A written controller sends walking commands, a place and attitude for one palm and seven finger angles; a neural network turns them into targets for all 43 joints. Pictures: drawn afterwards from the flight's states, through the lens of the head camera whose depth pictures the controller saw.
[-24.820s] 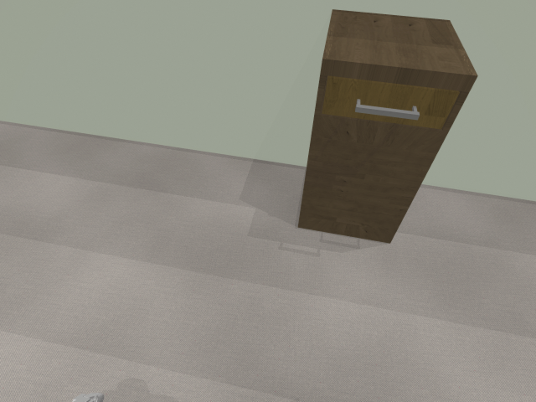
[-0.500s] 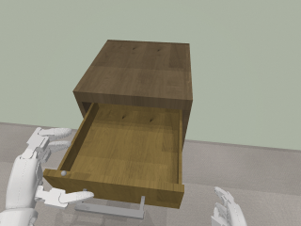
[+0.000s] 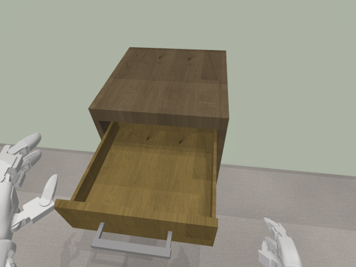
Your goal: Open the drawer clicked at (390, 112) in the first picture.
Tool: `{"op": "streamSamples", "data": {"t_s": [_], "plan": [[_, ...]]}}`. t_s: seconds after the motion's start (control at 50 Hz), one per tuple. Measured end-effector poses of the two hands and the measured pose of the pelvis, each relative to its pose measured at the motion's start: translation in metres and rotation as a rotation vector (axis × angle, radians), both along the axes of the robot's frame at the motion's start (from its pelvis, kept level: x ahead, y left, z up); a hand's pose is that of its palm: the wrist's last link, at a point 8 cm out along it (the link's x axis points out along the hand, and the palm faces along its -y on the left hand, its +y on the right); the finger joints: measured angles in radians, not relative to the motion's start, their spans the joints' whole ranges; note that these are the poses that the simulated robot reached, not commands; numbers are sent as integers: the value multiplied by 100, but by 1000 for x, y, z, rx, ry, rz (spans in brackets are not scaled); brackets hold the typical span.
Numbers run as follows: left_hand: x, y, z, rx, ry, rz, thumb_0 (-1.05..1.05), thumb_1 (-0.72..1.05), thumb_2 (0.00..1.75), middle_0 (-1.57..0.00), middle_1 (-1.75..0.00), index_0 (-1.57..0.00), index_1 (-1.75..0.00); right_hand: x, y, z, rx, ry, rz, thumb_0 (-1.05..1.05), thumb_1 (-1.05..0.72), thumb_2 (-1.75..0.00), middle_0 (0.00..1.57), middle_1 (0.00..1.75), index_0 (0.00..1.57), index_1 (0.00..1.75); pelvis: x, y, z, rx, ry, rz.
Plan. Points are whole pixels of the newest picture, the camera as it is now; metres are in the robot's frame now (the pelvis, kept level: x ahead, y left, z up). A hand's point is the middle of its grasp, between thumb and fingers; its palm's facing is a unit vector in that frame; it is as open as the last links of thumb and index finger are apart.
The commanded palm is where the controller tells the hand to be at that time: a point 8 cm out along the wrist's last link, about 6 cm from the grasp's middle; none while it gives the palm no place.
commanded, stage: draw the hand back to the body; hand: left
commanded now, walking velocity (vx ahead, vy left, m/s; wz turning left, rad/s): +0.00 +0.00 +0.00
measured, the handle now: (132, 239) +0.20 +0.14 -0.07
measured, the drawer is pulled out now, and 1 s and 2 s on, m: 0.30 0.30 0.30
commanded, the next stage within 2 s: step back with the hand held close in 0.20 s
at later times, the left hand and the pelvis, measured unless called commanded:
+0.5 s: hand (55, 190) +0.19 +0.22 +0.17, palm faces +0.34 -0.80 -0.49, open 7.4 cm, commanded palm +0.13 +0.26 +0.18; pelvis -0.01 -0.02 +0.00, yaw +0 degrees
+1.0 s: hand (26, 233) +0.13 +0.24 +0.15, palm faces +0.33 -0.81 -0.49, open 7.4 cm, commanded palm +0.07 +0.28 +0.18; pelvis -0.07 +0.00 -0.01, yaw +0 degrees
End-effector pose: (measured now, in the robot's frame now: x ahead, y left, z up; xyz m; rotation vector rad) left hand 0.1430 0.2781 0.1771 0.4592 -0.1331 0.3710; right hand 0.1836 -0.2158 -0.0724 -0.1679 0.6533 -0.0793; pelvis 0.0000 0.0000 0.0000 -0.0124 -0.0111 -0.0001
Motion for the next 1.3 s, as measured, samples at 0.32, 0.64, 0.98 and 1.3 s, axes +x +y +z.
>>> {"op": "streamSamples", "data": {"t_s": [0.32,0.64,0.98,1.3], "plan": [[4,-19,0,5,22,-12,1,88,89,-21,-31,-21,-31,-1,-13,-8,17,26,-7,1,-90,-90,20,30,20,30,3,-14,0,8,2,0],[3,-20,-7,96,82,-132,1,89,89,-21,-30,-21,-30,-36,-47,-3,-47,118,-127,1,-90,-90,20,30,20,30,-19,-10,-1,2,57,-12],[-50,2,-1,120,-23,-79,1,89,89,-21,-30,-21,-30,-74,-8,-6,-39,81,-60,1,-90,-90,20,30,20,30,-64,1,-9,-6,66,-7],[-65,13,5,141,-92,-92,1,89,89,-21,-30,-21,-30,-101,-9,-4,-100,101,-51,1,-90,-90,20,30,20,30,-80,7,-9,-19,82,6]]}}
